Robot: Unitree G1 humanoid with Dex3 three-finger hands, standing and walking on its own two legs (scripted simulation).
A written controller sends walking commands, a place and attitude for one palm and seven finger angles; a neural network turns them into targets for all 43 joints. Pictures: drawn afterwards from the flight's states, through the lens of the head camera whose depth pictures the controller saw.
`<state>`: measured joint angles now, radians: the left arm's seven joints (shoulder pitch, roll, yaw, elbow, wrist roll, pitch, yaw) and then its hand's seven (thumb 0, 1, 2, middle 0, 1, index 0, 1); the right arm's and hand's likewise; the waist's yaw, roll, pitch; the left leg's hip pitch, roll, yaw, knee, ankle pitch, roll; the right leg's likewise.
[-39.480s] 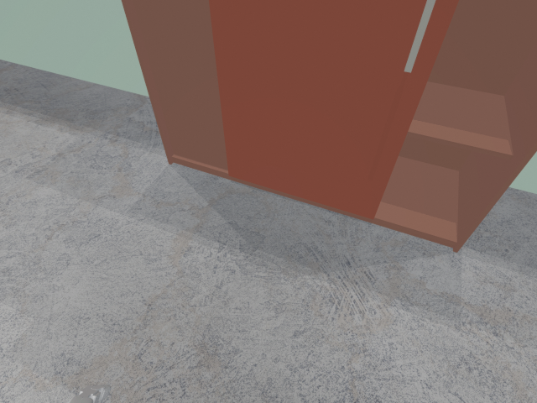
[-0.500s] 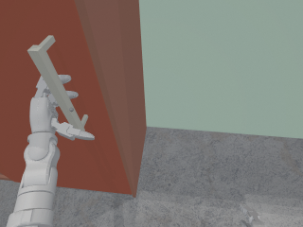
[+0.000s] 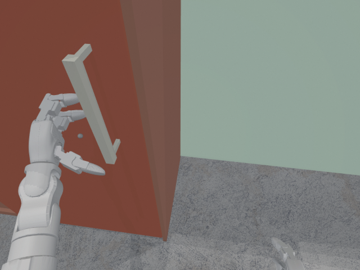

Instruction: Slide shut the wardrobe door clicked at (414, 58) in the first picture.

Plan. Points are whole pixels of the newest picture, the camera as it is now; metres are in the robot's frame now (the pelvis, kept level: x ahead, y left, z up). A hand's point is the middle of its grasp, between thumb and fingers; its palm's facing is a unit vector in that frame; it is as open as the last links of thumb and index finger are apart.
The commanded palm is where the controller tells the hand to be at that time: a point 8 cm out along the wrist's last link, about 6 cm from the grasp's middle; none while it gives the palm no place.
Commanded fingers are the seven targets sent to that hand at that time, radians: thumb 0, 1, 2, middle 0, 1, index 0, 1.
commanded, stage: slip the hand off the handle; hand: left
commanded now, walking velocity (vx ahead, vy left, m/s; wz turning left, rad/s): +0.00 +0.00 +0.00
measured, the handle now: (100, 113) +0.37 +0.21 +0.17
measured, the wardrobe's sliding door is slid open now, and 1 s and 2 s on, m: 0.00 0.00 0.00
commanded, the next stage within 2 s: draw the hand back to the body in 0.84 s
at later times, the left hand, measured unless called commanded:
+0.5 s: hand (57, 156) +0.27 +0.27 +0.15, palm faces +0.32 -0.94 -0.13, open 14.7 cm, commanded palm +0.23 +0.31 +0.15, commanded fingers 0.00 -0.55 0.20 -0.25 -1.15 -0.25 -1.15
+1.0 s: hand (35, 186) +0.21 +0.27 +0.15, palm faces +0.32 -0.93 -0.15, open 14.7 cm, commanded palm +0.17 +0.31 +0.15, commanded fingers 0.00 -0.55 0.20 -0.25 -1.15 -0.25 -1.15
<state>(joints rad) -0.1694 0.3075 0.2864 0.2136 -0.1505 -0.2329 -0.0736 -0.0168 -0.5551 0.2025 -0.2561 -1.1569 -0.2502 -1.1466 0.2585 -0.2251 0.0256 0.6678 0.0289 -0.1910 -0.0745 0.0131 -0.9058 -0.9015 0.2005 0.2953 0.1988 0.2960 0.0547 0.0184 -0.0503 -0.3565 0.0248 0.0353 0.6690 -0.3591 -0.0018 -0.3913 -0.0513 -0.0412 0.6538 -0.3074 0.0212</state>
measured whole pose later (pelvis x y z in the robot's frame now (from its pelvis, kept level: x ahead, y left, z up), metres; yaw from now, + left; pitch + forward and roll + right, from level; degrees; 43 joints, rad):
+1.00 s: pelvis -0.01 -0.01 -0.01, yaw +2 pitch +1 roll -1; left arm 0.19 0.34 0.41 -0.07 -0.30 -0.23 -0.22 -0.02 -0.55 0.20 -0.25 -1.15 -0.25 -1.15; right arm 0.25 -0.25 0.04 0.64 0.02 -0.27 -0.10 0.01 -0.90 -0.90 0.20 0.30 0.20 0.30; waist 0.10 0.03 -0.06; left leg -0.38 0.04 -0.01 0.73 -0.38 -0.02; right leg -0.39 -0.04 -0.08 0.69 -0.33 0.00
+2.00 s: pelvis +0.02 +0.00 +0.01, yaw -1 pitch -4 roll -1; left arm 0.44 0.35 0.32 -0.36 -0.06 -0.11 0.10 0.00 0.29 0.61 -0.23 -0.65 -0.23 -0.65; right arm 0.25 -0.22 0.00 0.66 0.01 -0.23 -0.07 0.02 -0.90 -0.90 0.20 0.30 0.20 0.30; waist 0.07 0.06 -0.02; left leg -0.12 0.03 0.05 0.51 -0.33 0.00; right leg -0.15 -0.04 -0.03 0.49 -0.27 0.03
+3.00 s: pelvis -0.02 +0.03 +0.01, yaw -5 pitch +0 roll +0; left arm 0.50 0.40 0.39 -0.44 -0.02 -0.20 0.11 0.01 0.89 0.90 -0.21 -0.30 -0.21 -0.30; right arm 0.20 -0.21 -0.02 0.56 0.00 -0.08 -0.06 0.01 -0.91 -0.90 0.20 0.30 0.20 0.30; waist 0.01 0.00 0.05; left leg -0.23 0.01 0.13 0.49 -0.26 0.04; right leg -0.29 -0.05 0.05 0.47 -0.16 0.06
